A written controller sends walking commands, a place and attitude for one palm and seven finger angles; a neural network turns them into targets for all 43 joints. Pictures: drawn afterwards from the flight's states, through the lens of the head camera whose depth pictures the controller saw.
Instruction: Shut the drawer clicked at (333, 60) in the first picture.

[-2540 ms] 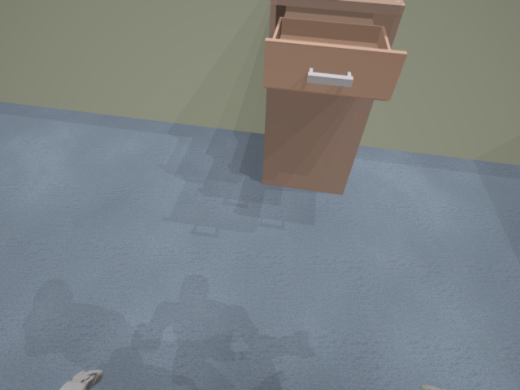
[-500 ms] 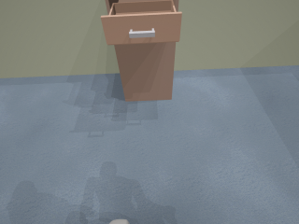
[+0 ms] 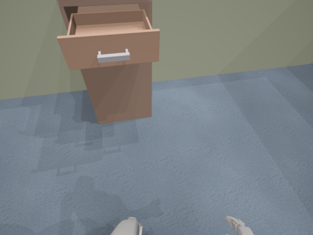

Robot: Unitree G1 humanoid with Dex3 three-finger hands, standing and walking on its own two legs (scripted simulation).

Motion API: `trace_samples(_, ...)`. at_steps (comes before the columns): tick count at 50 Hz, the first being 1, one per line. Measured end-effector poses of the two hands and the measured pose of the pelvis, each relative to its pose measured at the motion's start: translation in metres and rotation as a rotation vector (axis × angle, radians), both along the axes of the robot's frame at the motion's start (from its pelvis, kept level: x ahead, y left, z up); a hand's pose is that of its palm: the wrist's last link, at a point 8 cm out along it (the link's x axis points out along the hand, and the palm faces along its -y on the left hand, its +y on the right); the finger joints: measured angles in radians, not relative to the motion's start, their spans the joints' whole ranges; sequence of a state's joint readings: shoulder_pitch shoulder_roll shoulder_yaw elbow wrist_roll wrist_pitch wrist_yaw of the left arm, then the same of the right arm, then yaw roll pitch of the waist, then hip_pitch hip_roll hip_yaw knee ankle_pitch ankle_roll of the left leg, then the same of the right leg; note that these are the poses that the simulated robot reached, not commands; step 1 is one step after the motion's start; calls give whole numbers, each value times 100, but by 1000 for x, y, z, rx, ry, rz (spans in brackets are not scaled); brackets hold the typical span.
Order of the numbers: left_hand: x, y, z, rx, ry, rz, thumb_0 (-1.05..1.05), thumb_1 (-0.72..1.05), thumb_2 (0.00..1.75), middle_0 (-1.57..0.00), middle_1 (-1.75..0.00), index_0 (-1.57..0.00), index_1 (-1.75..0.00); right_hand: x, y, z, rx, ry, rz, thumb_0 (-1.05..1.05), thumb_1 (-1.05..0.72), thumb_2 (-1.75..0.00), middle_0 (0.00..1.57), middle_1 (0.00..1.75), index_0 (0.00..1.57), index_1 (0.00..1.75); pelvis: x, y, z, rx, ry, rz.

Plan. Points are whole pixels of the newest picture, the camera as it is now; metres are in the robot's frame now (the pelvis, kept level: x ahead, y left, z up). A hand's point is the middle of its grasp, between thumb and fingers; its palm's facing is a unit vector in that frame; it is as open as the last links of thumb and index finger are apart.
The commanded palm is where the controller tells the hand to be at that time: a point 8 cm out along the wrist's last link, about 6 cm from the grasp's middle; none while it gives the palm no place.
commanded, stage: walk to a spot facing it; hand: left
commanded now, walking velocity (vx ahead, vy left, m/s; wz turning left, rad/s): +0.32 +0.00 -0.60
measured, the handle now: (113, 54) +0.72 +0.29 +0.05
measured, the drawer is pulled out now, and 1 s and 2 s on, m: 0.30 0.30 0.30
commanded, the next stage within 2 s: none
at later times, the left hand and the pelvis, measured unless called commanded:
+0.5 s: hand (108, 171) +0.32 +0.22 -0.16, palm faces -0.26 -0.95 -0.17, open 7.4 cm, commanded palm none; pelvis +0.17 +0.07 +0.00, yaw -17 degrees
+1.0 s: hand (129, 150) +0.42 +0.17 -0.16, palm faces -0.49 -0.83 -0.25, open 7.4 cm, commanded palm none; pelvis +0.24 +0.03 +0.00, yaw -35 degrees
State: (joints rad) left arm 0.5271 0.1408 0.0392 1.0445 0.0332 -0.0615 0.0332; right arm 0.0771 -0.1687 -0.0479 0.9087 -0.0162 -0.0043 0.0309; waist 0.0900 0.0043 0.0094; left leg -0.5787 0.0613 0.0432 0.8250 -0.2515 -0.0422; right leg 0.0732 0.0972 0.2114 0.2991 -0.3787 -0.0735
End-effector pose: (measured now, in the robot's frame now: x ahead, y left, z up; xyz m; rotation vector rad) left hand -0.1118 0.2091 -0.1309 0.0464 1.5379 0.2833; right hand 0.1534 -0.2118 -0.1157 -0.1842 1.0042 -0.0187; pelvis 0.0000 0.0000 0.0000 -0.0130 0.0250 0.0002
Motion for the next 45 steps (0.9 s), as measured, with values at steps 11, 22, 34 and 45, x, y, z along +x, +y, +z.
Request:
trace_samples(11,219,98,-20,-3,-172,-212,1,91,90,-20,-30,-19,-30,5,35,8,-74,34,-219,0,-91,-90,21,30,20,30,93,54,1,-15,-50,-155)
trace_samples(22,413,86,-2,-28,-354,-427,0,91,90,-19,-30,-19,-30,-93,56,4,-91,384,-484,0,-93,-90,20,30,20,30,156,71,8,-18,-42,-266)
trace_samples(34,516,-20,-19,-125,-357,-672,0,91,90,-19,-30,-19,-30,-103,94,-27,86,538,-681,1,-91,-90,20,30,20,30,209,43,-13,-6,-23,-415)
trace_samples(45,536,-17,-2,-32,-338,-732,0,90,90,-20,-30,-20,-30,18,4,-19,14,197,-720,1,-91,-90,20,30,20,30,233,24,-2,-1,-36,-543)
